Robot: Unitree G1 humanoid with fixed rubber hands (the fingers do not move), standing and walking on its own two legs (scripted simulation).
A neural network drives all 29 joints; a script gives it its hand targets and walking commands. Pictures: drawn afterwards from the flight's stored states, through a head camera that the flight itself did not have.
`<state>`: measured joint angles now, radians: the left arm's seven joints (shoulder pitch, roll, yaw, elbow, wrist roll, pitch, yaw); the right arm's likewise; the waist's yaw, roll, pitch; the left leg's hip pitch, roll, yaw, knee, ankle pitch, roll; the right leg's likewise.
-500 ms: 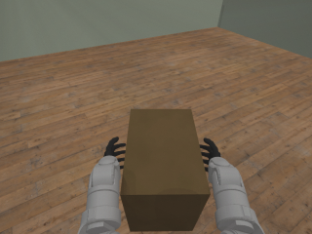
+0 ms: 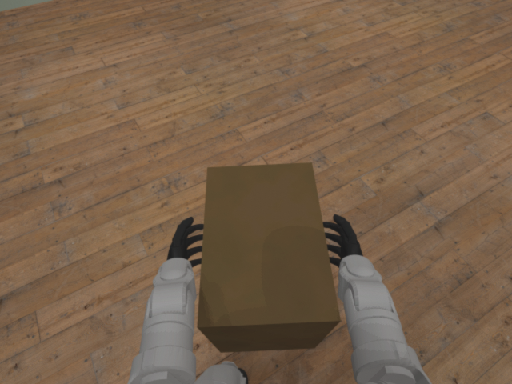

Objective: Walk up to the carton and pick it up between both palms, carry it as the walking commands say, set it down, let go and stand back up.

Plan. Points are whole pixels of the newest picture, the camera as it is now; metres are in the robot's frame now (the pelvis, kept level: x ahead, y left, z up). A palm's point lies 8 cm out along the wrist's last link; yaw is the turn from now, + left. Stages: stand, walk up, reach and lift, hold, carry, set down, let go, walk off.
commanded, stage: set down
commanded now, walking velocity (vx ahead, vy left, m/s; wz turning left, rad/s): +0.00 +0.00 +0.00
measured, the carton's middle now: (263, 262) +0.34 +0.06 -0.11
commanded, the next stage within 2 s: none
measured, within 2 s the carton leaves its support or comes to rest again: neither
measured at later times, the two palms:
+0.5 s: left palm (187, 266) +0.31 +0.21 -0.11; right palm (332, 264) +0.36 -0.07 -0.11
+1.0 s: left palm (193, 266) +0.35 +0.22 -0.20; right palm (319, 263) +0.40 -0.06 -0.20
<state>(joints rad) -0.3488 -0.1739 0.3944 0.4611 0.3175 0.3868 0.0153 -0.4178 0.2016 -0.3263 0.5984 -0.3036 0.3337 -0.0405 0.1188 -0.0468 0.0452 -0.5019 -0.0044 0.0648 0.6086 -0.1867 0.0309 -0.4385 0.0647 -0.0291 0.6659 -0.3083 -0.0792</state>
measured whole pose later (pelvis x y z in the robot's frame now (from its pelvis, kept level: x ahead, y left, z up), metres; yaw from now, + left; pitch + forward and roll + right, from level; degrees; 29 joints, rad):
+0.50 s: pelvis -0.04 +0.00 -0.07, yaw +0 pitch +19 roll +0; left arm -0.57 -0.12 0.46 0.54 0.27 0.27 0.01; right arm -0.64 0.16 -0.36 0.67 -0.27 0.22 -0.08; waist 0.10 -0.06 -0.01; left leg -1.08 0.01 0.05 1.01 -0.28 0.04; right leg -1.01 0.07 -0.07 1.07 -0.41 -0.09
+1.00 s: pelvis -0.04 +0.01 -0.14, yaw +0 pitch +31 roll -1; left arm -0.68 -0.08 0.45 0.58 0.22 0.27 0.05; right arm -0.77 0.11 -0.36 0.72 -0.22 0.22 -0.09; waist 0.10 -0.07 -0.11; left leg -1.49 0.02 0.06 1.33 -0.38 0.05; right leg -1.41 0.07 -0.07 1.39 -0.52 -0.08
